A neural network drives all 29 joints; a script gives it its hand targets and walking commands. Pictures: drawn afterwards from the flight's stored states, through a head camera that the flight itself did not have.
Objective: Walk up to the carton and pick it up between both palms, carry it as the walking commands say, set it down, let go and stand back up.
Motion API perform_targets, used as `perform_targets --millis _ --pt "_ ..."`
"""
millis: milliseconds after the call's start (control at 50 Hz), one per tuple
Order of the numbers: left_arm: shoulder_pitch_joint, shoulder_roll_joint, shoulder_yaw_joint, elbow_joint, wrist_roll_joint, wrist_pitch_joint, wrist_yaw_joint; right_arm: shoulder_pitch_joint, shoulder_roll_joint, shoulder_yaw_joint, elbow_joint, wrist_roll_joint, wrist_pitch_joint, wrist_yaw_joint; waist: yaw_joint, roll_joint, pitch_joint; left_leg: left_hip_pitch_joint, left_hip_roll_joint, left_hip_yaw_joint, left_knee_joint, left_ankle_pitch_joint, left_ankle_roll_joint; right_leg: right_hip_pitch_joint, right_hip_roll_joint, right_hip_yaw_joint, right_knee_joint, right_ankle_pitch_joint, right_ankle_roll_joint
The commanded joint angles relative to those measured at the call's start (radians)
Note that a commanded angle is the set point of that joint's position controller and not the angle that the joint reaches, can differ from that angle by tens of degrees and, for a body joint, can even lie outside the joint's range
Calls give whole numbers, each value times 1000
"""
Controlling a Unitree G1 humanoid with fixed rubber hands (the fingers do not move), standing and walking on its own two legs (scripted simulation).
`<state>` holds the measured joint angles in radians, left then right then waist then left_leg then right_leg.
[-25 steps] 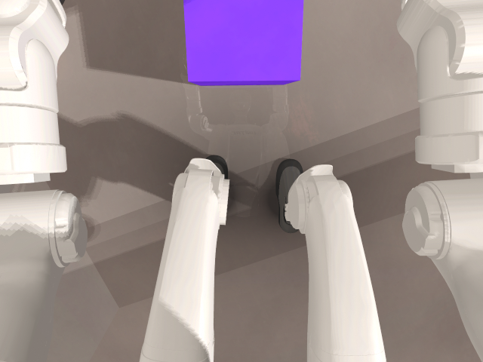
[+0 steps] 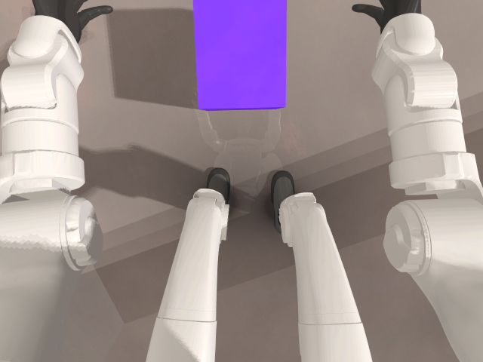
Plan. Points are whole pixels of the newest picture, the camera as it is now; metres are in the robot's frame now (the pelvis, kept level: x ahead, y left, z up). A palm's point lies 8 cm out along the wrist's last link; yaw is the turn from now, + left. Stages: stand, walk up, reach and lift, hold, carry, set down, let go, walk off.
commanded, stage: let go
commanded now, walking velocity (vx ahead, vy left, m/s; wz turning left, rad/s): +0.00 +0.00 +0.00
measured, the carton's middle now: (240, 61) +0.54 +0.04 -0.57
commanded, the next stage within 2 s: stand in 1.28 s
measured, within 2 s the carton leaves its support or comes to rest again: neither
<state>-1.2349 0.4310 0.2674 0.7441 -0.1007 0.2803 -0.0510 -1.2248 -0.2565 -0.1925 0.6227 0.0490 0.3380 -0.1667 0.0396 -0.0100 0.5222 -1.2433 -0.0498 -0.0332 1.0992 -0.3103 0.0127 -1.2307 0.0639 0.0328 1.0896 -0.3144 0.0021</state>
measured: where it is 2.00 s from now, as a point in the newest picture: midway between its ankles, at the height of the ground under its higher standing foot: (249, 212)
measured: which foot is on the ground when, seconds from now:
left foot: down 0.00-1.00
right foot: down 0.00-1.00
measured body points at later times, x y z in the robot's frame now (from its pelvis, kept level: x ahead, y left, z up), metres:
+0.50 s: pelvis +0.05 +0.01 +0.06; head +0.31 +0.03 +0.42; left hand +0.35 +0.27 -0.07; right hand +0.37 -0.18 -0.07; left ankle +0.10 +0.10 -0.63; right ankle +0.10 -0.11 -0.63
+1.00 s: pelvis +0.11 +0.00 +0.10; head +0.15 -0.01 +0.55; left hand +0.26 +0.23 +0.02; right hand +0.26 -0.23 +0.01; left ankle +0.10 +0.10 -0.63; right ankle +0.10 -0.11 -0.63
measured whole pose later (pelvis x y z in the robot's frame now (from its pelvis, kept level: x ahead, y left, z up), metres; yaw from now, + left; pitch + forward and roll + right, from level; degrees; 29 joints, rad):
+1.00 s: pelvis +0.11 +0.00 +0.10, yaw +0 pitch -3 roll +0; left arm 0.25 0.18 0.02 0.43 0.02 0.08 -0.07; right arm 0.25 -0.20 -0.06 0.42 -0.03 0.09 0.06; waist 0.01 0.02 0.15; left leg -0.16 -0.05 -0.03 0.47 -0.26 0.03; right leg -0.17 0.04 0.08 0.50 -0.28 -0.01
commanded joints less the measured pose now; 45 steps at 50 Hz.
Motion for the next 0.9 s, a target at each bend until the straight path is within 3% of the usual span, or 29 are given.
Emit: perform_targets --millis 0,60,120,240,260,300,320,420,440,480,600,680,880 --pt "-131 231 45 -269 46 -63 6 -116 -89 -6 -295 -47 -58 -21 56 30 -2187 766 -10 19 -71 549 -37 759 13 -4 -52 456 22" --pt "8 249 29 -442 44 -37 26 9 -101 14 -474 -55 -34 -29 65 28 -2356 899 -16 3 -62 660 -36 821 21 -3 -50 515 22" --pt "167 245 20 -600 38 0 38 162 -104 23 -595 -60 -2 -27 43 44 -2381 1017 -16 -28 -72 733 -29 813 28 -5 -71 499 20" --pt "487 147 -14 -749 7 25 35 486 -96 21 -703 -38 -2 23 -17 115 -2119 1205 9 -85 -101 810 -28 674 36 -19 -167 370 4" --pt "581 127 -25 -757 2 17 31 587 -77 36 -705 -34 -9 36 -29 100 -2084 1245 13 -94 -119 828 -26 683 38 -22 -183 366 3" --pt "734 80 -65 -752 12 -5 24 756 -73 28 -686 -44 -36 60 -55 123 -2001 1277 23 -93 -163 766 -30 727 29 -16 -224 329 -7" --pt "786 68 -74 -715 15 -18 23 823 -56 35 -666 -44 -51 73 -55 103 -1897 1241 21 -88 -187 732 -22 724 30 -17 -243 302 -6" --pt "891 18 -82 -653 27 -127 10 925 -34 43 -616 -54 -161 113 -44 81 -1571 1194 35 -78 -284 712 -15 777 13 12 -329 305 2" --pt "857 9 -84 -621 26 -149 8 877 -48 30 -587 -64 -184 121 -46 97 -1476 1143 39 -79 -306 688 -17 747 7 22 -343 262 -2" --pt "944 -30 -87 -589 49 -197 5 948 -34 45 -531 -83 -230 134 -39 98 -1328 1127 47 -82 -356 685 -21 765 3 30 -388 257 -2" --pt "1216 -102 -139 -390 94 -254 -5 1181 17 58 -298 -97 -292 168 -27 71 -882 1066 56 -35 -545 407 -27 818 -30 5 -535 148 -2" --pt "1301 -106 -161 -420 117 -265 -8 1271 -9 62 -293 -89 -304 183 -29 41 -740 1087 43 1 -650 280 -23 911 -37 -5 -624 130 -1" --pt "1364 -107 -184 -509 114 -256 -7 1340 -48 92 -423 -84 -310 218 -20 -52 -586 1167 20 22 -707 272 -23 1067 -35 -4 -696 206 14"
